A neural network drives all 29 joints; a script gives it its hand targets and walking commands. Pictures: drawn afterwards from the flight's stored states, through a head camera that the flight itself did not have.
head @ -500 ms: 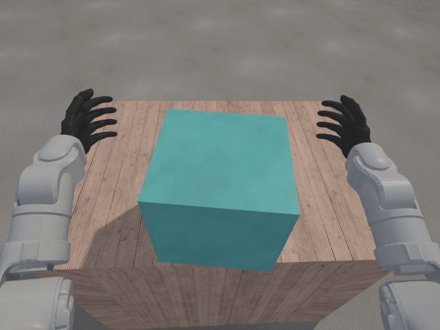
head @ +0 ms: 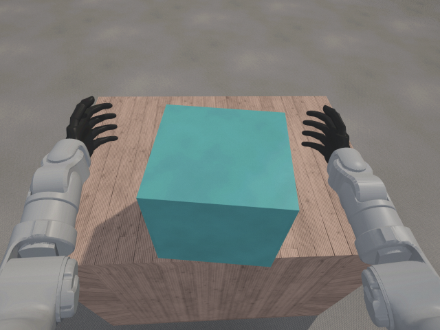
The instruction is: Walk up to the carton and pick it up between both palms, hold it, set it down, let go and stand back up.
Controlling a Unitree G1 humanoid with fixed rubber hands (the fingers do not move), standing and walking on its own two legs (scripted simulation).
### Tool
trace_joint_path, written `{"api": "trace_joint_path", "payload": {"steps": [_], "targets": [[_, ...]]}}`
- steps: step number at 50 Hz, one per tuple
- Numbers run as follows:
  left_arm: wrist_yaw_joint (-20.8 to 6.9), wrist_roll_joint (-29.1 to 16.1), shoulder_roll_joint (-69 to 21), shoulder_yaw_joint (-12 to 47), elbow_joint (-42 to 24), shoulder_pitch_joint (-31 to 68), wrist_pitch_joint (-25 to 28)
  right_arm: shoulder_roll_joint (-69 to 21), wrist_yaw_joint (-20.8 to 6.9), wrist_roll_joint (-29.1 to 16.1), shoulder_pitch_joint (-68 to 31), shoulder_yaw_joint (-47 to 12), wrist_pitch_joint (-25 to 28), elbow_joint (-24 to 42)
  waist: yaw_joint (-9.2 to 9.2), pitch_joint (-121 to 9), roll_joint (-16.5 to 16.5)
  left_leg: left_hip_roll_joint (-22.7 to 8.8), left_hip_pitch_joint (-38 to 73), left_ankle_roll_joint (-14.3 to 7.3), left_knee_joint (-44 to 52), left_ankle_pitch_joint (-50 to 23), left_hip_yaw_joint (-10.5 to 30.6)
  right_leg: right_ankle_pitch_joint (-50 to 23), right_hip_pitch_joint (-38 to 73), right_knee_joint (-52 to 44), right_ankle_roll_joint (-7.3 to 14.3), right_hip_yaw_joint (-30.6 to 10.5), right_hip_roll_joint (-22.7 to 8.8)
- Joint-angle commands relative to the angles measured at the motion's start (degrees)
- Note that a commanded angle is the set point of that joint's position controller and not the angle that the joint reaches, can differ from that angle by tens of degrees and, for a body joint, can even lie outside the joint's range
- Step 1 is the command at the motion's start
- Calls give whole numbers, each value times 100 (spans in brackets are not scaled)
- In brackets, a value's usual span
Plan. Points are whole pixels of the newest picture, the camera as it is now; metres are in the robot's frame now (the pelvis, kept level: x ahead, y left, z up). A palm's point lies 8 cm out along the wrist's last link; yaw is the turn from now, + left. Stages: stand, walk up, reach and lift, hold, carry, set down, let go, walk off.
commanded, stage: reach and lift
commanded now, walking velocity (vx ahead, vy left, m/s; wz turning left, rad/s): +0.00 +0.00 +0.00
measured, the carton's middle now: (219, 187) +0.40 -0.01 +0.00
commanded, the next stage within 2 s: none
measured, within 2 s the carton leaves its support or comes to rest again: neither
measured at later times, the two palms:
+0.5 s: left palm (101, 164) +0.41 +0.22 +0.07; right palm (316, 174) +0.38 -0.20 +0.06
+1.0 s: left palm (119, 175) +0.40 +0.19 +0.05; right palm (307, 178) +0.38 -0.18 +0.05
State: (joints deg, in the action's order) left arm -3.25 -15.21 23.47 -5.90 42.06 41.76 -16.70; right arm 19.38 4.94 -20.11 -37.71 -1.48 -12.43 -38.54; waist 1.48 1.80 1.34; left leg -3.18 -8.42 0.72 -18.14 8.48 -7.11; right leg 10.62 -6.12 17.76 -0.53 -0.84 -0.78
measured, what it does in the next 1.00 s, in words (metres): stands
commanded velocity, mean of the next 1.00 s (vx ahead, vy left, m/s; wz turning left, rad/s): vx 0.00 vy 0.00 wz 0.00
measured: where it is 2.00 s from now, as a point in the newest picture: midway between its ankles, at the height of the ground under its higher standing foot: outside the picture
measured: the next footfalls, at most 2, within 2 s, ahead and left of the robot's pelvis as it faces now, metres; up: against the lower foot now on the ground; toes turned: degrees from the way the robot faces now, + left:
none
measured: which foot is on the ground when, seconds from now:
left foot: down 0.00-1.00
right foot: down 0.00-1.00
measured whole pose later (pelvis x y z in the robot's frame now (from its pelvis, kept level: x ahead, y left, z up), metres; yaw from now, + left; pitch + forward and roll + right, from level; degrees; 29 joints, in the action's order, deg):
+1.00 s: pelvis +0.00 +0.01 -0.01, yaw +0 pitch +8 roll -1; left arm 0.7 -15.2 13.3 0.4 65.3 41.5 12.1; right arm 12.0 5.8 -20.1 -35.8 -5.1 9.1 -54.5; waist 1.5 -4.8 0.5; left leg -3.7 -22.1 0.2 -25.1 10.5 -7.1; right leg 11.7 -19.2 23.2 -0.9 -1.1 -0.6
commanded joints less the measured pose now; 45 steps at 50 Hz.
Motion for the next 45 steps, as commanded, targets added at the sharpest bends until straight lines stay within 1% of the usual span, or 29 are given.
{"api": "trace_joint_path", "payload": {"steps": [1, 2, 3, 4, 5, 7, 8, 9, 10, 11, 12, 15, 16, 18, 21, 22, 24, 26, 28, 29, 31, 32, 33, 34, 36, 40, 43, 44, 45], "targets": [[-40, 374, 478, 162, -227, 1776, 849, 569, 13, 228, -1525, 243, 751, 118, 195, -2795, -302, 299, 1283, 96, -423, -1923, 615, -1712, -648, -191, -39, 274, 404], [-54, 358, 435, 214, -82, 1745, 960, 556, 33, 293, -1500, 250, 844, 47, 229, -2687, -250, 286, 1268, 104, -438, -1896, 620, -1660, -710, -193, -52, 283, 404], [-73, 389, 429, 205, 169, 1722, 1089, 475, 56, 330, -1518, 208, 947, -31, 193, -2615, -248, 294, 1211, 100, -432, -1850, 610, -1607, -750, -209, -53, 281, 397], [-71, 374, 438, 228, 134, 1742, 1212, 459, 82, 368, -1519, 203, 1066, 48, 180, -2733, -239, 292, 1220, 113, -461, -1894, 596, -1635, -722, -197, -52, 301, 401], [-74, 392, 378, 258, 291, 1682, 1343, 428, 101, 413, -1480, 184, 1187, -23, 188, -2713, -221, 297, 1218, 116, -487, -1919, 609, -1651, -768, -192, -61, 308, 405], [-76, 457, 376, 215, 653, 1670, 1561, 356, 117, 436, -1497, 113, 1359, -234, 96, -2601, -198, 309, 1096, 119, -496, -1832, 579, -1585, -818, -187, -75, 301, 395], [-69, 461, 370, 228, 744, 1657, 1684, 354, 129, 490, -1441, 142, 1453, -334, 123, -2646, -158, 301, 1075, 123, -511, -1814, 591, -1563, -864, -169, -80, 301, 395], [-49, 475, 361, 246, 703, 1714, 1795, 353, 130, 483, -1487, 124, 1551, -320, 87, -2774, -208, 294, 1076, 128, -535, -1821, 586, -1519, -918, -160, -65, 319, 404], [-27, 447, 310, 296, 817, 1738, 1927, 306, 121, 476, -1521, 84, 1643, -381, 61, -2782, -210, 294, 1042, 137, -572, -1817, 579, -1464, -1007, -150, -59, 331, 400], [0, 435, 286, 332, 736, 1756, 2071, 292, 107, 435, -1535, 31, 1749, -353, 37, -2974, -243, 292, 1075, 160, -622, -1907, 575, -1527, -1034, -107, -52, 335, 410], [22, 424, 272, 355, 794, 1748, 2194, 279, 96, 402, -1533, -6, 1829, -445, 19, -3073, -303, 291, 1070, 182, -680, -1960, 579, -1548, -1114, -84, -44, 326, 406], [64, 398, 207, 409, 1025, 1757, 2475, 288, 81, 286, -1561, -95, 2021, -664, -5, -3348, -293, 258, 1097, 220, -813, -2106, 589, -1574, -1339, -34, -31, 330, 416], [72, 406, 241, 404, 1115, 1823, 2551, 290, 71, 211, -1593, -173, 2062, -798, -43, -3375, -348, 252, 1066, 220, -856, -2121, 598, -1532, -1419, -11, -24, 311, 411], [83, 368, 236, 430, 1205, 1809, 2673, 297, 78, 131, -1629, -267, 2151, -869, -60, -3500, -307, 246, 1030, 213, -910, -2148, 587, -1600, -1458, 18, -32, 298, 401], [122, 328, 173, 502, 1222, 1868, 2810, 367, 77, -2, -1775, -357, 2307, -918, -83, -3686, -375, 229, 1098, 256, -1018, -2339, 596, -1695, -1569, 70, -14, 311, 420], [139, 304, 176, 545, 1253, 1890, 2840, 390, 82, -12, -1800, -328, 2353, -950, -54, -3716, -398, 224, 1081, 276, -1061, -2396, 602, -1719, -1590, 94, -7, 325, 428], [139, 258, 124, 602, 1406, 1875, 2878, 372, 90, -71, -1822, -383, 2409, -1035, -70, -3705, -401, 234, 1032, 277, -1111, -2454, 601, -1778, -1638, 123, 3, 330, 426], [140, 221, 112, 609, 1476, 1826, 2917, 366, 90, -105, -1813, -434, 2439, -1053, -57, -3687, -277, 225, 1018, 259, -1134, -2467, 623, -1803, -1641, 130, -13, 313, 426], [132, 205, 65, 621, 1530, 1804, 2951, 315, 99, -148, -1807, -506, 2481, -1054, -66, -3707, -237, 226, 959, 247, -1148, -2465, 616, -1879, -1602, 158, -18, 302, 417], [131, 182, 51, 642, 1603, 1795, 2967, 274, 99, -157, -1822, -521, 2476, -1077, -87, -3619, -233, 229, 905, 249, -1160, -2460, 612, -1851, -1605, 172, -17, 296, 411], [131, 166, -45, 693, 1695, 1849, 3004, 194, 98, -155, -1852, -538, 2494, -1190, -48, -3512, -191, 218, 830, 234, -1151, -2367, 637, -1753, -1654, 168, -21, 311, 407], [131, 168, -79, 674, 1680, 1880, 3018, 116, 104, -161, -1893, -555, 2489, -1144, -69, -3507, -178, 215, 811, 221, -1147, -2322, 618, -1725, -1647, 162, -22, 292, 394], [139, 162, -147, 715, 1614, 1873, 3033, 92, 98, -172, -1827, -565, 2488, -1247, -49, -3492, -244, 216, 812, 236, -1166, -2339, 622, -1706, -1664, 176, -9, 302, 395], [137, 177, -166, 684, 1680, 1921, 3048, -16, 94, -181, -1923, -608, 2478, -1196, -91, -3406, -171, 213, 734, 213, -1145, -2258, 613, -1598, -1656, 165, -12, 280, 383], [176, 188, -274, 762, 1653, 2016, 3092, -40, 71, -149, -1980, -524, 2478, -1259, -30, -3373, -300, 191, 744, 222, -1134, -2116, 640, -1315, -1815, 147, 32, 310, 389], [273, 216, -398, 768, 1723, 2206, 3137, -184, 72, 20, -2200, -381, 2485, -1234, -28, -3373, -309, 161, 625, 203, -1125, -1800, 649, -928, -1937, 148, 61, 321, 386], [344, 261, -469, 736, 1721, 2252, 3176, -276, 92, 135, -2247, -319, 2491, -1224, -43, -3461, -297, 161, 540, 193, -1138, -1693, 635, -871, -1931, 202, 54, 313, 372], [355, 274, -492, 705, 1802, 2280, 3177, -336, 101, 184, -2297, -308, 2480, -1188, -45, -3447, -229, 158, 492, 169, -1134, -1627, 630, -836, -1898, 202, 43, 295, 357], [369, 267, -515, 729, 1724, 2332, 3214, -349, 105, 207, -2319, -268, 2486, -1175, -13, -3482, -257, 157, 482, 187, -1164, -1646, 624, -878, -1918, 256, 38, 299, 356]]}}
